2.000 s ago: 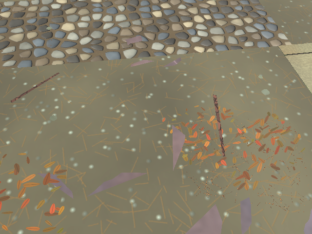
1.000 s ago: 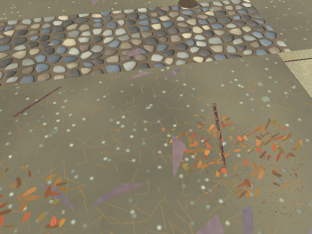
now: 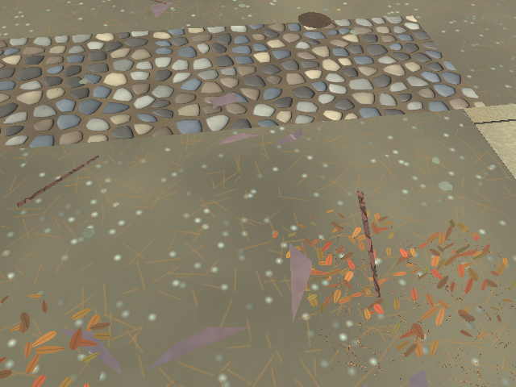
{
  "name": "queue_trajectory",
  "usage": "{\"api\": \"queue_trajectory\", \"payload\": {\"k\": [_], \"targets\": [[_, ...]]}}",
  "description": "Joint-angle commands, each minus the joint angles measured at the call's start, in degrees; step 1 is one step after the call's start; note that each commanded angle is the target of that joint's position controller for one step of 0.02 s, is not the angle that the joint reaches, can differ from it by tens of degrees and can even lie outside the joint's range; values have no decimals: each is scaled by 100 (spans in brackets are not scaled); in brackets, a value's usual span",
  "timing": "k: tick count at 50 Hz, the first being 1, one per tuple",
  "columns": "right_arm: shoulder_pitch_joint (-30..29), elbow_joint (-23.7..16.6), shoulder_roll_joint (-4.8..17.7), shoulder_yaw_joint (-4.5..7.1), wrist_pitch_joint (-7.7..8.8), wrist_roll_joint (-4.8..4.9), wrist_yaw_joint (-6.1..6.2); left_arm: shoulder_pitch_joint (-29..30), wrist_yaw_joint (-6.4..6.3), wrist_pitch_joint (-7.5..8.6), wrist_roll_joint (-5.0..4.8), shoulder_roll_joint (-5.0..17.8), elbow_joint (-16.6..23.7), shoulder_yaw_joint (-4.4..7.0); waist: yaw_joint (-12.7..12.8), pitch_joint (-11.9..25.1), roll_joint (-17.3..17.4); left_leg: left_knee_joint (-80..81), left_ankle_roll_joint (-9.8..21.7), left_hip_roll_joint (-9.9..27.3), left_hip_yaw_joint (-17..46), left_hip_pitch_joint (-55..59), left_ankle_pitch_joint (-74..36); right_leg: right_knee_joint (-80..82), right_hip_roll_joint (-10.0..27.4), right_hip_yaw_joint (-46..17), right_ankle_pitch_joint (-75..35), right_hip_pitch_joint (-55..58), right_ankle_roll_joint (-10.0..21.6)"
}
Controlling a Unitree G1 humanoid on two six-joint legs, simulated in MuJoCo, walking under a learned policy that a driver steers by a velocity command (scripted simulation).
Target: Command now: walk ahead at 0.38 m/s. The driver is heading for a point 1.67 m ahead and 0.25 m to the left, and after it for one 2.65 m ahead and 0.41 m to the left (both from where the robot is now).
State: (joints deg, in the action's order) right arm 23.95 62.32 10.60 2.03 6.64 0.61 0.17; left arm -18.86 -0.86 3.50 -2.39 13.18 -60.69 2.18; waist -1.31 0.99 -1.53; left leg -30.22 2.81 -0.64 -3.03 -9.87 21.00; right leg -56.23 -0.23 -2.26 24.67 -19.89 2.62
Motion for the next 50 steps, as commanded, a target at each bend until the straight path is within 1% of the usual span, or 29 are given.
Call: {"api": "queue_trajectory", "payload": {"k": [1,2,4,8,10,13,15,16,17,18,19,20,21,22,23,24,26,29,35,40,42,43,44,45,46,47,48,49,50], "targets": [[732,-38,691,68,56,-16,-68,812,94,342,0,426,617,81,-142,-906,582,2088,918,1837,2627,1741,-474,-1231,479,-126,-733,-3252,221],[705,-53,546,11,10,-22,-75,965,121,357,55,531,652,142,-134,-896,583,2110,744,1641,2076,1723,-1295,-959,599,-32,-1019,-3154,216],[933,-28,385,-54,-99,-69,-34,1097,205,314,76,345,687,140,-155,-736,720,2118,618,1342,1385,1643,-2277,-552,606,233,-1326,-2849,116],[830,-215,724,-32,-170,-111,112,2217,260,238,90,-12,1143,-20,-270,-977,625,2447,656,1098,779,741,-2456,1285,352,574,-2181,-2107,-118],[976,-198,905,22,-152,-68,144,2577,291,225,69,71,1302,-42,-319,-1043,763,2630,711,1173,709,559,-2390,1857,210,700,-2455,-1645,-120],[985,-150,946,91,-135,27,147,2825,345,237,36,294,1502,-17,-188,-1117,768,2505,641,1420,626,1053,-2837,2404,206,550,-2542,-1523,91],[842,-187,1051,149,-172,4,141,2538,364,274,50,533,1506,88,110,-737,866,1888,508,1519,504,1502,-4502,2532,16,605,-2341,-953,287],[754,-215,1115,182,-220,-28,139,2036,346,276,44,704,1385,183,396,-324,999,1243,432,1512,418,1628,-5622,2454,-165,707,-2192,-299,397],[646,-265,1090,175,-279,-62,131,1074,308,258,20,931,1089,326,864,251,1019,147,298,1324,257,1421,-6245,2478,-322,784,-2174,860,558],[510,-397,1030,128,-287,-103,108,48,248,215,40,1193,826,441,1300,875,868,-1318,133,1128,221,261,-5279,2356,259,123,-2019,2566,825],[1229,-498,165,-103,-190,-95,8,-762,224,188,203,1741,672,563,963,2015,-686,-3895,-259,45,223,-1985,-1705,2822,1986,-2840,-600,4766,1883],[1059,-408,250,-93,9,43,-42,-637,240,175,205,1298,604,417,984,2267,-911,-4939,-140,-254,1144,-2626,953,3999,2305,-4425,-63,4596,1945],[375,-690,722,52,117,234,-50,64,256,212,145,989,676,311,795,1074,-817,-5230,4,117,1083,-3209,706,4163,2057,-3549,-93,3642,1570],[-83,-830,859,79,159,265,-7,674,270,248,138,743,815,231,576,468,-298,-4999,77,460,913,-3076,139,4293,1868,-2622,-706,2570,1358],[-263,-839,862,139,131,196,57,1032,312,290,192,534,853,164,349,120,57,-4635,80,685,796,-2762,-243,4447,1630,-1926,-1361,1671,1202],[-117,-813,764,178,42,127,97,1181,335,328,252,402,828,122,101,29,-55,-4310,81,880,824,-2306,-472,4602,1385,-1388,-1642,1090,1077],[88,-783,505,174,-121,96,124,1069,336,348,247,387,692,109,-76,-109,-224,-3948,44,967,743,-1965,-517,4867,1190,-936,-1800,521,1105],[-562,-1087,643,227,-184,8,148,732,212,372,250,681,528,146,-57,-444,-169,-3174,-153,1079,647,-2533,-1104,5139,1178,-642,-2039,380,1227],[-1912,-1474,514,134,-126,46,-26,128,42,322,219,946,411,180,373,-507,-65,-957,-177,799,308,-2639,-2808,5179,1071,153,-2412,1054,897],[-2578,-1874,592,94,-134,96,-228,-291,21,185,175,990,227,221,544,-662,15,-354,86,631,351,-3128,-2254,4754,1517,431,-2714,2417,736],[-2480,-1980,709,130,-126,83,-312,-161,3,98,172,1103,292,262,392,-523,-109,-289,264,442,124,-2808,-1686,4236,1591,611,-3870,2689,607],[-2200,-1973,848,197,-135,74,-335,-50,-11,55,183,1186,357,285,203,-273,-233,-315,371,234,-79,-2286,-1435,3713,1565,734,-4976,2710,525],[-1475,-1823,1055,330,-149,73,-340,83,-33,-10,203,1200,431,284,-213,158,-230,-187,509,-44,-275,-1315,-1456,2695,1410,954,-5857,2546,387],[-487,-1578,1453,532,-174,87,-293,62,-71,-37,254,1099,551,231,-605,710,-20,-128,731,-43,71,197,-1597,1263,1147,1141,-5565,1728,169],[193,-1527,2179,730,-199,40,-234,-412,-3,89,337,535,812,26,-483,1524,1218,87,1708,1428,2846,2576,-862,-1145,328,1194,-3131,-774,-242],[220,-1562,1917,616,-186,56,-234,-325,88,342,308,439,823,-49,-405,2080,1452,1258,2113,2099,5101,3360,-463,-2207,-372,97,623,-2011,-265],[78,-1584,1536,500,-168,3,-218,220,166,526,80,941,995,93,-508,1549,1208,1331,1740,1908,4444,3072,-460,-2482,25,-395,374,-2603,-68],[-332,-1696,1337,444,-154,-5,-197,590,168,612,9,985,1120,89,-392,954,776,1336,1532,1688,3584,2272,-943,-2193,297,-315,-117,-2629,37],[-751,-1815,1187,392,-153,-24,-204,741,126,618,105,961,1124,116,-160,527,215,1445,1417,1463,2949,1340,-1541,-1661,510,-258,-468,-2355,29]]}}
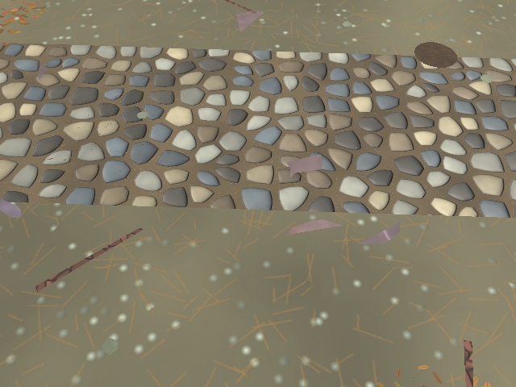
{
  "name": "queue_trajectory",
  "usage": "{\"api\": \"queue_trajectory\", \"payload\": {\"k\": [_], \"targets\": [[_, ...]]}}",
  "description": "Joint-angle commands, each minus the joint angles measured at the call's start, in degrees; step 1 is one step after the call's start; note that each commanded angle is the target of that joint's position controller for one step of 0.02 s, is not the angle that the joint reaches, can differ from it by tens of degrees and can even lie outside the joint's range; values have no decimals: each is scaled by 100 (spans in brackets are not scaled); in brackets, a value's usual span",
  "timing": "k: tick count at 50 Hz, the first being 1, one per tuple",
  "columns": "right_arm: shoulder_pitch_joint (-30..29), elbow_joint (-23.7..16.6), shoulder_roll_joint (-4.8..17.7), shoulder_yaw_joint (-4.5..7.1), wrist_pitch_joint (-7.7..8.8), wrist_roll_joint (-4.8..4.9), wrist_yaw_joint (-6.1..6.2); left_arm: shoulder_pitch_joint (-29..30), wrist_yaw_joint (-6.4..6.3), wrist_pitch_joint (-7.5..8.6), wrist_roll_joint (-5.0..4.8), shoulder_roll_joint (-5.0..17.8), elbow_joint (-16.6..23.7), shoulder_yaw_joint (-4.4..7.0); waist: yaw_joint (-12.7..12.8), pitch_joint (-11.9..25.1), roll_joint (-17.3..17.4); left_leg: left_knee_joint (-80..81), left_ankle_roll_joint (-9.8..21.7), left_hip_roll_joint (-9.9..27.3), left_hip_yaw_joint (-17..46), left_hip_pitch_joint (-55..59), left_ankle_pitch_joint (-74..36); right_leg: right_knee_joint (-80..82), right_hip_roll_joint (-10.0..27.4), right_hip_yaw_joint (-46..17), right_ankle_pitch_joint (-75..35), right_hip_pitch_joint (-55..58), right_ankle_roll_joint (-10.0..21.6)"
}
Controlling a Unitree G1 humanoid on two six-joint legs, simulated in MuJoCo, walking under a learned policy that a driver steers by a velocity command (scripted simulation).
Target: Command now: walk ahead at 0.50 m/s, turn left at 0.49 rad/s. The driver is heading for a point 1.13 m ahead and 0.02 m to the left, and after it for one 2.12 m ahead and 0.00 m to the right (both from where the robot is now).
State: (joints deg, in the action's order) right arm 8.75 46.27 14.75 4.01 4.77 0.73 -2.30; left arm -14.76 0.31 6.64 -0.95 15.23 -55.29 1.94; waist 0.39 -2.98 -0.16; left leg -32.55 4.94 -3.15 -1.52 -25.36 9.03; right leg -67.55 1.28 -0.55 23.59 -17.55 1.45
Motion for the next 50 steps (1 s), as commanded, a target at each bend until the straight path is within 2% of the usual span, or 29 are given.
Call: {"api": "queue_trajectory", "payload": {"k": [1,2,5,7,9,11,16,18,19,20,21,22,23,24,25,26,27,30,33,37,40,42,44,45,46,47,48,49,50], "targets": [[496,-318,630,142,48,-83,49,283,-33,234,41,792,577,203,-97,768,80,1805,1107,1544,2394,2231,-832,-63,543,-452,-566,-2107,116],[375,-383,593,126,42,-96,54,223,-41,139,75,739,601,221,37,684,157,1942,1103,1407,2241,1832,-1013,186,587,-456,-628,-1807,53],[581,-377,842,193,62,-18,155,404,-89,-30,180,533,759,220,95,477,215,2136,1173,1219,1787,1295,-1488,1045,486,-290,-1130,-1733,-255],[813,-342,944,227,43,11,243,930,-107,-43,190,477,954,209,-55,323,240,2161,1067,1080,1628,1210,-1361,1969,362,-264,-1846,-1840,-391],[947,-296,890,210,16,20,293,1258,-71,-16,157,348,1033,164,-197,292,402,2128,852,890,1353,1168,-1030,2923,219,-203,-2664,-1591,-392],[1156,-189,858,195,21,15,299,1590,-19,22,122,279,1134,122,-383,246,508,2154,721,902,1322,1133,-718,3471,111,-109,-3269,-1273,-352],[1472,30,855,195,-24,17,317,1982,101,124,81,556,1379,161,-482,92,535,1677,678,1394,1777,2222,-891,4005,116,-232,-2754,-1561,-71],[1450,42,930,221,-84,0,345,1800,129,170,75,665,1378,194,-351,130,635,1386,608,1530,1896,2568,-1539,4100,52,-141,-2207,-1358,92],[1351,11,939,216,-114,-2,350,1421,122,190,78,759,1285,248,-129,313,664,1002,525,1412,1806,2620,-2355,4262,-79,14,-2101,-826,218],[1272,-46,828,162,-130,-34,337,688,98,204,110,954,1080,350,203,842,576,163,395,1095,1572,2443,-2985,4229,-37,1,-2279,260,422],[1211,-186,641,62,-133,-112,330,-326,77,200,162,1248,939,425,613,1677,130,-1380,193,701,1248,1542,-2016,4033,816,-945,-2394,1855,814],[2105,-155,153,-73,-34,18,284,-999,106,114,138,1640,682,568,349,2370,-1618,-3418,-283,-211,783,-758,1172,4396,1993,-3409,-1334,3965,1748],[1963,-90,551,-32,30,97,289,-993,146,93,-22,1093,652,424,495,2122,-1367,-4104,-251,-60,1230,-1614,2365,4968,2084,-4239,-221,3939,1668],[1323,-234,887,52,66,154,278,-554,137,75,-29,801,757,336,519,1231,-797,-4251,-207,224,1205,-1943,1909,5078,1881,-3453,-124,3184,1383],[906,-343,857,37,81,97,286,-123,127,33,45,712,875,284,377,796,-264,-4032,-207,533,919,-1780,1417,5192,1651,-2760,-643,2382,1220],[686,-414,797,54,91,2,289,100,136,20,89,612,897,243,253,448,-141,-3664,-245,702,797,-1661,1124,5354,1474,-2365,-1270,1753,1221],[727,-427,742,78,69,-38,284,182,137,33,144,528,897,202,96,432,-276,-3393,-254,872,777,-1354,935,5460,1297,-2037,-1723,1421,1160],[835,-435,449,24,-7,-30,275,51,127,50,92,634,779,223,-26,412,-461,-2806,-370,988,570,-1148,747,5753,1126,-1434,-2493,1064,1246],[282,-637,356,-27,-14,-65,285,-128,49,9,53,843,676,279,76,290,-324,-1874,-508,1045,446,-1396,-14,5946,1077,-1027,-2939,1065,1240],[-437,-806,230,-88,34,-22,218,-459,3,-66,-10,878,528,263,316,158,-339,-521,-506,845,232,-1038,-1198,5969,810,-482,-2936,1070,986],[-955,-986,251,-102,62,33,134,-806,0,-136,-35,909,371,256,495,6,-352,-40,-461,721,172,-1016,-1329,5848,988,-530,-2786,1415,972],[-1183,-1116,310,-93,93,49,66,-912,-15,-205,-38,948,295,266,491,-69,-378,182,-351,670,191,-1124,-1031,5661,1191,-616,-2938,1816,927],[-1112,-1155,429,-56,122,44,15,-873,-46,-268,-43,1037,265,299,332,-3,-452,372,-200,594,171,-885,-630,5364,1330,-647,-3408,2108,826],[-837,-1097,544,-4,132,30,14,-780,-58,-292,-41,1102,281,316,136,171,-514,457,-105,464,67,-409,-481,5030,1301,-583,-4143,2144,758],[-199,-911,716,97,132,8,36,-662,-66,-319,-40,1095,308,307,-234,557,-486,623,44,304,-85,529,-572,4313,1106,-385,-4961,2024,642],[763,-647,1018,230,123,-28,89,-610,-75,-320,16,955,395,245,-637,1226,-343,456,279,559,152,2045,-805,3152,821,-172,-4774,1355,466],[1584,-540,1581,360,92,-168,139,-1017,-56,-234,101,442,579,77,-680,2190,729,359,1001,2035,2214,4372,-701,959,142,178,-2658,-702,113],[1768,-440,1388,314,45,-76,122,-1280,-7,-115,30,233,466,-13,-635,2753,1608,1197,1522,2757,4184,5047,123,-319,-407,-331,889,-1973,5],[1483,-478,1000,187,33,-53,128,-866,25,-46,-136,861,533,161,-698,1930,1023,1388,1226,2573,3671,4407,650,-803,-59,-705,792,-2532,87]]}}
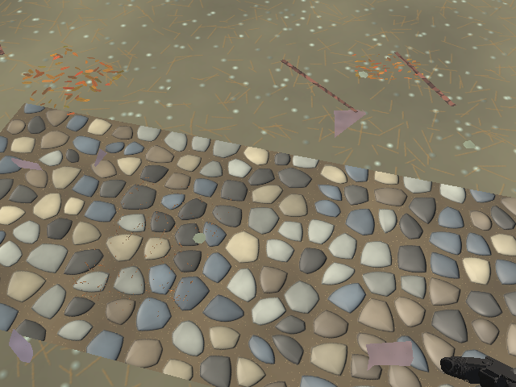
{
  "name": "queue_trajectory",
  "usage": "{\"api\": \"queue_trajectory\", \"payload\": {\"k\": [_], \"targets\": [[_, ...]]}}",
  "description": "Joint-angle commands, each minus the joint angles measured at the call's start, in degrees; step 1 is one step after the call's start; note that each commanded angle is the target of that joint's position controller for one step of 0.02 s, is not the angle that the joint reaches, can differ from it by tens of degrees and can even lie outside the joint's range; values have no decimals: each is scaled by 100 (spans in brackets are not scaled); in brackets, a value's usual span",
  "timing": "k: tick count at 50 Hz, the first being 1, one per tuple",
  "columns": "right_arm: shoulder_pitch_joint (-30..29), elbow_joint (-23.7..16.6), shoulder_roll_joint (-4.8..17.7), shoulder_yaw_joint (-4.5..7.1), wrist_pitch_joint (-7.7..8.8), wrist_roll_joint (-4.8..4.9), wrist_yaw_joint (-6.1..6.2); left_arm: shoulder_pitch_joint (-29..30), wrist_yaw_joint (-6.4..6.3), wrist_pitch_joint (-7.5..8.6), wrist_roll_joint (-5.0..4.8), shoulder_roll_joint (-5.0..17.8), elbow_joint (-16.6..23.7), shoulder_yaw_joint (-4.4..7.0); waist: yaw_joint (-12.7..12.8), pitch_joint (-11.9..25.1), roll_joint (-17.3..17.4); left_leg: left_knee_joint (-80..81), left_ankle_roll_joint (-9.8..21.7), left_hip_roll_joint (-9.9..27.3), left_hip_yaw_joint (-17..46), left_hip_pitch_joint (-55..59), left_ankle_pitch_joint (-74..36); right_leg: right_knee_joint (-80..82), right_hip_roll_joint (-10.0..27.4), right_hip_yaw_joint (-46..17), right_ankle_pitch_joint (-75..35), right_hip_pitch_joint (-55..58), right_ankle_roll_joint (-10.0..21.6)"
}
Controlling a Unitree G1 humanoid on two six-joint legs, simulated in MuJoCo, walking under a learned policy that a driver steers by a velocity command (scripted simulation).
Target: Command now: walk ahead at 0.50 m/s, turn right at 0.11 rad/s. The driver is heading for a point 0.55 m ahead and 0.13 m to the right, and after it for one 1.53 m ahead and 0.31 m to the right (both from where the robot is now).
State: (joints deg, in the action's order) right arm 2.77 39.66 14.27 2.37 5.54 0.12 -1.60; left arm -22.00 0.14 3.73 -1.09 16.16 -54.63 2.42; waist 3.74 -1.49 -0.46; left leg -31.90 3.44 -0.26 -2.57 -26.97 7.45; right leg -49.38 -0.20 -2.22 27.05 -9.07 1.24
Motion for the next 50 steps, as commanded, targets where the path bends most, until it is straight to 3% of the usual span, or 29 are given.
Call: {"api": "queue_trajectory", "payload": {"k": [1,2,3,5,7,10,13,18,20,22,23,24,25,26,27,28,29,30,31,33,35,39,42,45,48,50], "targets": [[1679,125,883,292,-42,2,76,325,47,261,-195,826,599,138,-913,1079,751,1465,1141,2064,2896,3707,661,-2509,362,-391,-66,-3445,146],[1309,130,723,240,-21,-27,55,532,25,228,-142,734,626,143,-719,605,417,1728,1001,1804,2290,2877,361,-2137,569,-296,-487,-3247,113],[1052,126,557,196,30,-52,37,516,-8,144,-73,688,596,189,-526,374,488,1960,878,1597,1834,2343,132,-1815,737,-333,-788,-2962,89],[889,214,533,217,120,-82,9,241,-23,-31,-67,410,502,169,-307,243,589,2323,861,1467,1308,1725,-178,-1656,810,-351,-1112,-2490,10],[916,332,631,259,181,-113,32,343,-43,-120,-65,332,571,187,-242,98,488,2500,885,1465,866,1606,-574,-1464,806,-448,-1505,-2694,-58],[1076,502,717,294,179,-135,121,730,-23,-116,-24,315,727,217,-311,-14,367,2558,812,1414,314,1869,-996,-724,742,-572,-2395,-3125,-114],[1121,584,811,306,145,-103,188,1222,80,-67,3,215,885,179,-464,-130,325,2600,636,1283,-244,1976,-1122,274,673,-258,-3208,-2975,-90],[1643,854,985,374,-25,-2,250,2142,244,-63,4,101,1374,94,-830,-425,206,2355,576,1590,-576,2945,-1439,1144,604,170,-2977,-3337,76],[1696,907,1049,403,-126,47,263,2297,319,-69,-8,135,1564,105,-806,-423,272,2030,508,1717,-673,3339,-2044,1289,508,367,-2448,-3365,201],[1550,860,1204,443,-210,72,306,2099,367,-86,-20,284,1656,183,-576,-144,487,1366,371,1723,-853,3475,-3858,1326,184,723,-1865,-2744,404],[1485,830,1283,462,-257,79,336,1725,368,-102,-28,427,1618,265,-338,138,614,741,295,1688,-929,3452,-4801,1293,-52,894,-1588,-2161,530],[1384,800,1317,459,-302,92,361,978,343,-105,-47,673,1461,410,100,546,586,-288,157,1533,-1056,3174,-5116,1561,-299,965,-1724,-1111,711],[1355,726,1270,421,-281,76,386,2,244,-135,-40,1096,1229,621,569,1064,303,-1764,-90,1296,-1099,2098,-4097,1870,-181,430,-2021,600,985],[1756,439,505,188,-142,-137,307,-282,133,-159,-63,1766,1166,764,161,1523,-1150,-3896,-470,367,-944,-469,680,2040,1321,-2372,-1750,2666,1872],[1593,327,542,115,129,-7,211,-354,154,-79,-6,1621,1347,663,210,2414,-965,-4902,-475,-273,479,-1511,2784,2993,2051,-4687,-1302,3435,2513],[933,162,888,214,275,223,136,-245,169,-28,42,1200,1312,547,402,1811,-530,-4940,-338,89,834,-2078,2317,3150,1834,-3849,-1526,3137,2132],[767,109,864,189,345,225,132,80,165,7,1,983,1338,489,205,1173,-291,-4462,-238,346,763,-2051,1797,3137,1569,-2976,-1910,2303,1885],[754,178,859,216,350,82,180,522,157,9,-12,804,1429,434,-74,768,33,-3931,-261,559,719,-1698,1469,3195,1315,-2386,-2371,1406,1681],[809,208,942,276,287,-12,206,820,140,6,29,615,1543,367,-284,555,-10,-3580,-309,689,712,-1262,1257,3334,1130,-2002,-2856,737,1596],[968,180,847,288,137,-65,197,953,96,16,59,658,1649,372,-492,482,-127,-3183,-465,721,661,-834,1057,3564,990,-1781,-3277,83,1635],[869,121,694,249,44,-90,207,853,26,35,47,796,1629,403,-510,383,-151,-2623,-634,676,533,-788,661,3670,874,-1392,-3587,-285,1612],[136,-24,446,118,53,-61,141,540,-64,17,27,757,1475,370,-164,233,-386,-809,-690,495,376,-490,-1004,3694,540,-746,-3208,-454,1219],[-278,-106,513,96,91,57,50,254,-39,44,39,820,1324,357,103,91,-483,-209,-548,430,337,-429,-1625,3740,806,-830,-2569,-143,1148],[-536,-265,654,116,116,81,-31,73,-31,34,51,884,1155,370,167,-108,-428,51,-245,422,390,-987,-1079,3531,1234,-952,-2828,737,1086],[-221,-270,768,152,120,89,-118,196,-80,-23,59,977,1089,405,-78,-19,-491,163,74,269,288,-769,-328,3074,1383,-742,-4120,1278,875],[943,57,1053,326,93,52,-96,419,-117,-83,89,950,1160,376,-687,753,-334,313,357,-144,-9,940,-457,1647,975,-219,-5870,1088,632]]}}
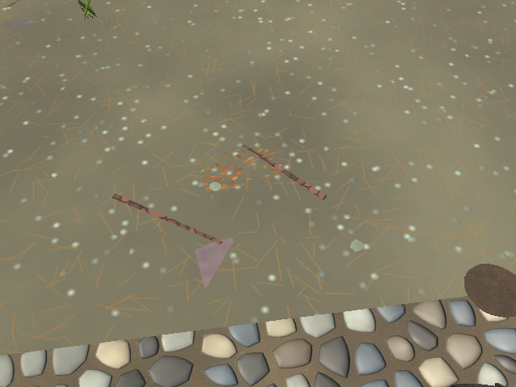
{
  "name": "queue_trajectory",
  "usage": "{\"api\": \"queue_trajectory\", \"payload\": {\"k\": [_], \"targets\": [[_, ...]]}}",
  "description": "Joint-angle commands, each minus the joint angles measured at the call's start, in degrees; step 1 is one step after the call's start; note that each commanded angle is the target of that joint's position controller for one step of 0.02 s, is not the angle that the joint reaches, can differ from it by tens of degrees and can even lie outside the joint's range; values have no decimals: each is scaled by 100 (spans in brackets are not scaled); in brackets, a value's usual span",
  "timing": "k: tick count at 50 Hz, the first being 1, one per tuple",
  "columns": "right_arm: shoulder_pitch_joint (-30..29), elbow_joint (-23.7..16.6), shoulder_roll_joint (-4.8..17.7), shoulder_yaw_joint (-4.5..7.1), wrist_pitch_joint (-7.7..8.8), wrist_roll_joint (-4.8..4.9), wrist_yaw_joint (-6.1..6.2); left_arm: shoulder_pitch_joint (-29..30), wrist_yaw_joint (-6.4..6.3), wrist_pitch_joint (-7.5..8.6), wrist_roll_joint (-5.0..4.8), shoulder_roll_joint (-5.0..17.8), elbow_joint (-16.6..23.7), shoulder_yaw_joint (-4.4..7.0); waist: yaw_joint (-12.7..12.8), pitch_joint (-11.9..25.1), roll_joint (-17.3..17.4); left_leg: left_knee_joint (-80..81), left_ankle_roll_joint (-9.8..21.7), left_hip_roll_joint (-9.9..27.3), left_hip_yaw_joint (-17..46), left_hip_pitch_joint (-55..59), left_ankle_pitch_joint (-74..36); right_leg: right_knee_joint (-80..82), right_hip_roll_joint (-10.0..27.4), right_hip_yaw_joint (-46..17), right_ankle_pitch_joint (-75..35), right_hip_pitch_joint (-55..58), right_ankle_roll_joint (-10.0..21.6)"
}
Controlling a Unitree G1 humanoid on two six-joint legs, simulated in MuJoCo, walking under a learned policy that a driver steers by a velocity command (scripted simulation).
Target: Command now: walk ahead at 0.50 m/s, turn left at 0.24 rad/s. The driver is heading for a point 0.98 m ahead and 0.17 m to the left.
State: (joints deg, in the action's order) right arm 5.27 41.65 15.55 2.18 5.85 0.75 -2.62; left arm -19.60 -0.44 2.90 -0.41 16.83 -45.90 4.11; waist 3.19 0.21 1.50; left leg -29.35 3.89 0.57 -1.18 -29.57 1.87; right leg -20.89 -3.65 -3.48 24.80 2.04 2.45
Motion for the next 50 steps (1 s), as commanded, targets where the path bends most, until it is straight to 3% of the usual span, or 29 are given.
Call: {"api": "queue_trajectory", "payload": {"k": [1,2,3,4,5,6,7,10,13,17,22,24,25,26,27,28,29,30,31,32,33,35,39,43,46,48,49,50], "targets": [[1525,-19,1242,436,38,-39,32,131,-102,-7,116,723,418,119,-917,1246,3,7,636,489,930,2690,-189,-2755,1032,191,-4527,-962,298],[1874,47,1711,552,23,-38,4,-567,-38,116,128,210,541,-34,-577,1769,1504,550,1669,1683,3764,4657,839,-4863,-42,326,-816,-3363,-198],[1951,63,1200,429,0,85,-8,-300,22,251,54,492,512,-29,-797,1832,1236,1221,1642,1785,4722,5009,2030,-5403,11,-360,554,-4274,-168],[1607,-42,971,358,-21,54,27,288,86,358,-104,760,688,31,-856,999,776,1309,1391,1664,4043,4393,2122,-5493,303,-430,147,-4700,-94],[1329,-142,923,338,-54,-17,52,676,88,423,-85,714,776,4,-782,598,148,1351,1248,1447,3457,3665,1693,-5205,517,-327,-235,-4578,-53],[1120,-195,846,307,-78,-41,63,858,75,454,35,689,836,25,-628,248,-127,1436,1218,1271,3043,3010,1042,-4731,664,-259,-464,-4437,-87],[1014,-247,762,265,-75,-80,85,806,59,434,116,684,852,59,-451,237,-36,1520,1173,1091,2751,2648,492,-4376,792,-269,-651,-4083,-120],[1011,-293,826,289,-91,-27,151,674,21,311,146,518,872,48,-287,206,212,1673,1244,880,2288,2143,-348,-3696,806,-115,-789,-3822,-357],[1216,-221,1006,354,-125,16,262,1201,-21,261,146,366,1017,-4,-423,45,177,1729,1129,683,1928,1832,-556,-2665,704,-40,-1695,-3841,-572],[1558,-88,1001,364,-230,70,351,1966,46,335,86,233,1174,-54,-711,-1,317,1548,830,424,1785,1644,-259,-1343,396,-4,-2862,-3297,-623],[1832,26,926,357,-347,72,402,2317,174,463,14,411,1276,4,-774,-25,438,993,733,718,2395,2387,-64,-625,275,-114,-2587,-3074,-444],[1757,40,905,362,-373,46,402,1966,180,514,21,508,1191,59,-567,29,608,671,645,792,2478,2565,-623,-412,273,11,-2298,-2597,-224],[1668,1,807,327,-370,32,384,1477,147,538,59,637,1067,134,-307,306,593,188,517,569,2324,2519,-1248,-201,281,84,-2364,-1832,-23],[1536,-107,610,242,-343,-29,354,681,107,554,140,862,966,213,91,1000,390,-957,347,330,2025,2017,-1147,-492,901,-429,-2449,-474,352],[2208,-143,290,126,-279,-3,353,-140,86,508,204,1364,816,348,73,1906,-825,-2839,-73,-426,1347,324,567,-581,2077,-2314,-2207,1650,1223],[2509,-95,389,98,-231,89,350,-483,149,434,23,1190,544,345,55,1968,-1879,-3987,-233,-573,1118,-963,3140,98,2719,-4068,-883,2052,1656],[1964,-114,866,207,-207,132,336,-217,150,415,-66,772,603,223,164,1042,-1090,-4374,-217,-244,1291,-1470,2865,330,2504,-3730,6,1338,1407],[1377,-237,911,221,-207,96,325,126,141,367,-14,601,655,153,137,419,-611,-4348,-217,-24,1067,-1491,2395,447,2244,-2944,-146,575,1189],[1041,-331,834,215,-192,14,304,363,154,337,32,485,641,92,14,-44,-384,-4026,-233,141,898,-1421,2088,653,1989,-2404,-700,-136,1121],[990,-352,779,234,-185,-41,288,506,155,340,74,394,633,47,-142,-135,-468,-3691,-245,334,836,-1204,1836,779,1807,-2053,-1164,-527,1055],[1072,-336,671,217,-188,-29,267,571,160,344,96,370,619,29,-251,-137,-607,-3476,-269,422,757,-948,1719,901,1650,-1783,-1501,-798,1017],[1100,-331,474,164,-199,-31,245,530,164,366,40,453,538,49,-315,-67,-728,-3060,-342,487,574,-796,1561,1068,1549,-1374,-2075,-1013,1090],[371,-535,275,45,-145,-76,212,350,117,329,-22,766,368,121,-133,-127,-562,-1610,-441,527,373,-663,442,1243,1429,-696,-2725,-1135,1053],[-332,-707,297,28,-91,-2,137,-106,107,251,-98,888,128,123,137,-198,-551,-563,-441,303,222,-218,-438,1152,1411,-413,-2716,-1011,893],[-662,-874,394,58,-61,30,64,-327,94,162,-121,943,-26,126,150,-282,-591,-174,-279,221,235,-238,-124,910,1656,-524,-2818,-504,783],[-487,-866,524,112,-40,22,39,-314,63,89,-114,1036,-83,147,-48,-182,-656,56,-122,118,156,162,216,564,1741,-519,-3389,-251,658],[-50,-749,654,188,-36,-3,55,-227,45,62,-119,1057,-79,142,-336,66,-630,261,5,-16,19,853,215,46,1601,-341,-4197,-276,542],[728,-528,915,319,-46,-34,102,-238,31,54,-85,939,-62,89,-693,592,-522,267,186,17,37,2047,123,-913,1325,-96,-4568,-600,385]]}}
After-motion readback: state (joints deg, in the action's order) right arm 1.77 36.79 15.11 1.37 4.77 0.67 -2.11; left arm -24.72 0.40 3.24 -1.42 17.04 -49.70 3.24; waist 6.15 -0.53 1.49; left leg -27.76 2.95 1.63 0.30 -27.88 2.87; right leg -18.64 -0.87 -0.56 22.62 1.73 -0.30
